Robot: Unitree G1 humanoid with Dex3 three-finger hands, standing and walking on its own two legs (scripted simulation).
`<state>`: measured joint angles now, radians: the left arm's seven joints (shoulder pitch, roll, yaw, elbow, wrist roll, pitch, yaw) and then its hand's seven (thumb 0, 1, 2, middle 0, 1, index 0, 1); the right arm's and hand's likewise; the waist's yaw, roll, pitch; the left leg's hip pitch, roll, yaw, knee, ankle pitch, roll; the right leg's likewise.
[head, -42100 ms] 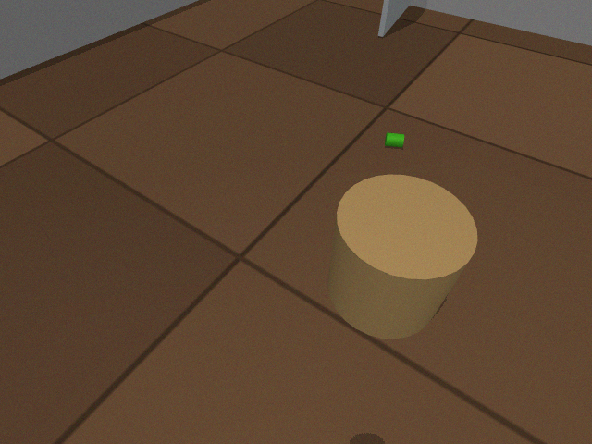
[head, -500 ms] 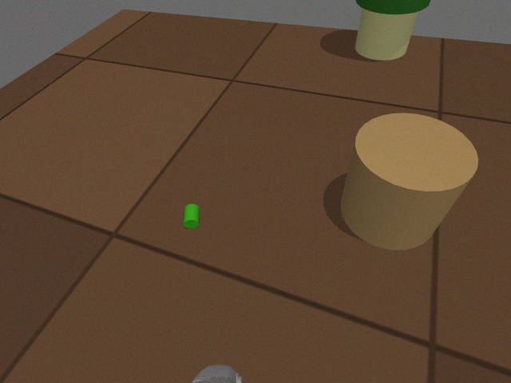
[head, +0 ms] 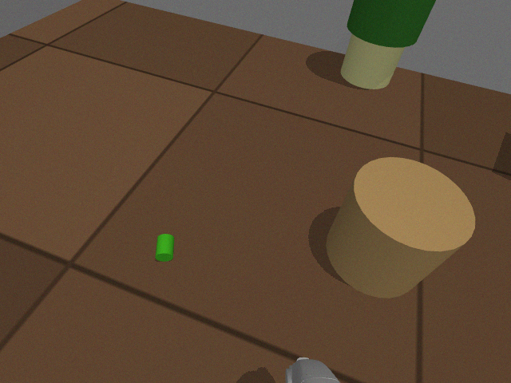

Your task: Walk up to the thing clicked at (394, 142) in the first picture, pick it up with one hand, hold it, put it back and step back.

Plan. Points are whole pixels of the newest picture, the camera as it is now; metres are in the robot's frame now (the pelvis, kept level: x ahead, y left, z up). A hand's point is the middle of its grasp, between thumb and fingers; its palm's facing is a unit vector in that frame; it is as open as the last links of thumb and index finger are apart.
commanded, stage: walk up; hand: left
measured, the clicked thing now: (165, 247) +0.73 +0.34 -0.74
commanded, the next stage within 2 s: none
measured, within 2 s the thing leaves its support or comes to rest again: neither
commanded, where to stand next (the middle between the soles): +0.38 -0.01 m, yaw +0 degrees
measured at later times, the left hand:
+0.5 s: hand (126, 336) +0.22 +0.22 -0.12, palm faces -0.04 -0.92 -0.40, open 7.4 cm
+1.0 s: hand (122, 289) +0.32 +0.27 -0.17, palm faces -0.08 -0.94 -0.34, open 7.4 cm
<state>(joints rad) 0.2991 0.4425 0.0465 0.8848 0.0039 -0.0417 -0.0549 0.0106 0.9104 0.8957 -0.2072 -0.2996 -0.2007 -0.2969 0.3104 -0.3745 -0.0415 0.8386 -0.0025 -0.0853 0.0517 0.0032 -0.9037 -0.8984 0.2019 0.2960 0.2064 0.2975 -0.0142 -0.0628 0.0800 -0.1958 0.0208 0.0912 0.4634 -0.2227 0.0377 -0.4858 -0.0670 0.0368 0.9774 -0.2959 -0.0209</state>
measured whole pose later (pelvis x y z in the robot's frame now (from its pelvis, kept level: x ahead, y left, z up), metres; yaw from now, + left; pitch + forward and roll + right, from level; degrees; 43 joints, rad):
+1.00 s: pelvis +0.26 +0.00 -0.01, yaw -2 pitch -3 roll +0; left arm 0.27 0.42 0.03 0.91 0.00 -0.01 -0.02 0.01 0.91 0.90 -0.21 -0.30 -0.20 -0.30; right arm 0.24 -0.37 -0.02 0.85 -0.01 -0.05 0.01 0.00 -0.90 -0.90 0.20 0.30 0.21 0.30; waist 0.00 -0.05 0.12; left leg -0.27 0.03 0.11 0.55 -0.22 0.04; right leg -0.42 -0.05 0.03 0.82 -0.33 -0.01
